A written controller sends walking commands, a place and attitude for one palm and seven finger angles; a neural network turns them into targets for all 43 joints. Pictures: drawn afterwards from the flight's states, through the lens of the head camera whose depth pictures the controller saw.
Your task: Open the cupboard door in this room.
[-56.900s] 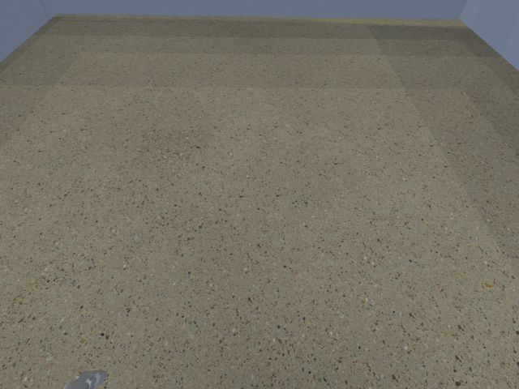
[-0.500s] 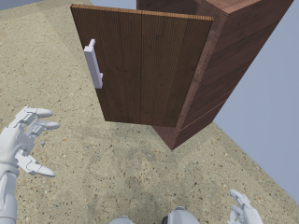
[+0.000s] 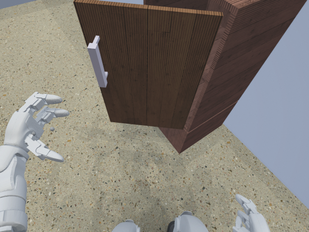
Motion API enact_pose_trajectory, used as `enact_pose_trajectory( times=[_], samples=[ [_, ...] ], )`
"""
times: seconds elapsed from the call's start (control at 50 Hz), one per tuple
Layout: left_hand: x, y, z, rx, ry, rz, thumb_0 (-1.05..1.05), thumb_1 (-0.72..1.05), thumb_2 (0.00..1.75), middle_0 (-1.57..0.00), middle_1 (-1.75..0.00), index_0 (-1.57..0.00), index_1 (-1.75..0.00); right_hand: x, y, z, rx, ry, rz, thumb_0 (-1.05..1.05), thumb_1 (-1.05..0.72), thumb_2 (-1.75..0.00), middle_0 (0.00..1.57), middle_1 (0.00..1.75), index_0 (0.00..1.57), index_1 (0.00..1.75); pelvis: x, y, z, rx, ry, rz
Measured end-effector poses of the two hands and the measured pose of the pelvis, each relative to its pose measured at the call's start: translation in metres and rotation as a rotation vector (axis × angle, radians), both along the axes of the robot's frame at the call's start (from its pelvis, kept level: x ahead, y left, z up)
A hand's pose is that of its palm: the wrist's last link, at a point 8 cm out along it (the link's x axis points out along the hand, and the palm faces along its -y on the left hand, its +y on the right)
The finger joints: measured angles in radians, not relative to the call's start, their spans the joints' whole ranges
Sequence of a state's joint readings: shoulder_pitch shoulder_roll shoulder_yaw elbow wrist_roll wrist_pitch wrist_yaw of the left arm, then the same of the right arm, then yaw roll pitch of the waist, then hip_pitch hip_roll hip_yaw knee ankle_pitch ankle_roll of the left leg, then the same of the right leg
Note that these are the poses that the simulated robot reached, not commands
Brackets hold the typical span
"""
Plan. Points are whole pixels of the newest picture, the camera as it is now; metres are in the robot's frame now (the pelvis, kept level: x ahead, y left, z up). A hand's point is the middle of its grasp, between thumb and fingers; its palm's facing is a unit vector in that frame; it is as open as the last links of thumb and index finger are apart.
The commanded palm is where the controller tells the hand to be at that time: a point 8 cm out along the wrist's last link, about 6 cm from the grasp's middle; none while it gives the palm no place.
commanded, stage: move the hooked fingers beside the handle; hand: left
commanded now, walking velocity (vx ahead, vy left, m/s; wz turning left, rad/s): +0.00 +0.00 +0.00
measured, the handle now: (100, 63) +0.59 +0.21 +0.04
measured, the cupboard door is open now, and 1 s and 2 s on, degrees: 50 50 50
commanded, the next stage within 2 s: none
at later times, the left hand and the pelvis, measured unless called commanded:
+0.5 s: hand (61, 102) +0.41 +0.27 +0.06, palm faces -0.06 -1.00 -0.01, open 13.9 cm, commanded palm +0.40 +0.32 +0.06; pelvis +0.00 +0.00 -0.01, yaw -2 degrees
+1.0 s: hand (71, 80) +0.50 +0.27 +0.05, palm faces -0.07 -1.00 +0.00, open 13.9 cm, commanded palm +0.49 +0.32 +0.05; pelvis +0.00 +0.01 -0.02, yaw -3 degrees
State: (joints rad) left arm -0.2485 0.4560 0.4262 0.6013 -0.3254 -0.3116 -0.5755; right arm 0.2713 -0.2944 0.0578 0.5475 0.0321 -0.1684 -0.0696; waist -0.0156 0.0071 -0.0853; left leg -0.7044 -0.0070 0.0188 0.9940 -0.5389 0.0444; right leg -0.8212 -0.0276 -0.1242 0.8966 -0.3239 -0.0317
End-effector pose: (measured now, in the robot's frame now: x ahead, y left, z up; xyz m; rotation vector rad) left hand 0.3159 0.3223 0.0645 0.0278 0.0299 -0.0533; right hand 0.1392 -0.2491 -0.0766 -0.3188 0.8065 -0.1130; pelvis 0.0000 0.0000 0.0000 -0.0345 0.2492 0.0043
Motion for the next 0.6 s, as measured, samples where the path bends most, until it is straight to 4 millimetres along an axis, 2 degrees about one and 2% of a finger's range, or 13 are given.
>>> enact_pose_trajectory(
  times=[0.12, 0.34, 0.6],
  samples=[
    [0.024, 0.000, 0.002, 0.001, 0.004, -0.001, -0.01, -0.50, 0.30, -0.30, -1.20, -0.30, -1.20, -0.019, -0.010, -0.002, -0.003, 0.048, -0.048, 0.01, -0.91, -0.90, 0.20, 0.30, 0.20, 0.30, 0.001, -0.002, 0.000, 0.004, 0.019, -0.018],
    [0.051, 0.005, -0.002, -0.007, 0.008, 0.011, -0.01, -0.49, 0.30, -0.30, -1.20, -0.30, -1.20, -0.061, -0.026, -0.011, -0.034, 0.195, -0.113, 0.01, -0.91, -0.90, 0.20, 0.30, 0.20, 0.30, 0.000, -0.004, -0.003, 0.005, 0.052, -0.031],
    [0.099, 0.004, -0.005, -0.024, 0.011, -0.008, -0.01, -0.50, 0.30, -0.30, -1.20, -0.30, -1.20, -0.088, -0.025, -0.018, -0.054, 0.302, -0.162, 0.01, -0.91, -0.90, 0.20, 0.30, 0.20, 0.30, -0.004, -0.001, -0.009, -0.002, 0.095, -0.037]
  ],
)
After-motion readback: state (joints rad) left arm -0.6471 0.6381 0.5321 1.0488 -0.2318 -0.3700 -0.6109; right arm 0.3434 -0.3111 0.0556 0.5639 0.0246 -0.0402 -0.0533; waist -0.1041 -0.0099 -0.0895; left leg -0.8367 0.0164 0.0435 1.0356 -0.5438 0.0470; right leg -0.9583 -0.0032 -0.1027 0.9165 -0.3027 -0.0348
